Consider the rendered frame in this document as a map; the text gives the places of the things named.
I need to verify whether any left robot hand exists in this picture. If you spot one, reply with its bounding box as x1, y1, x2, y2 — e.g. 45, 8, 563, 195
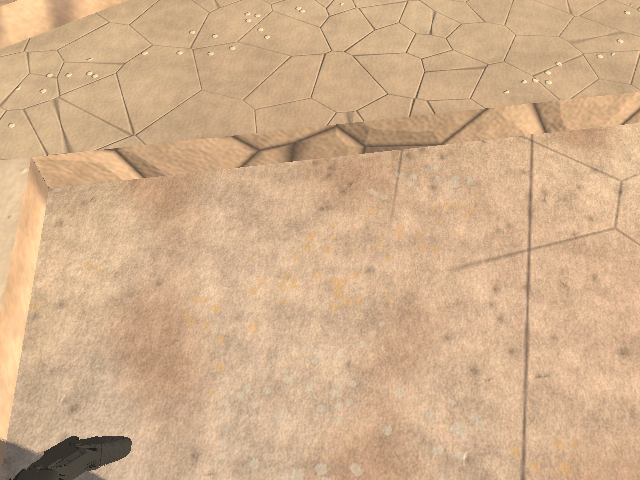
9, 436, 132, 480

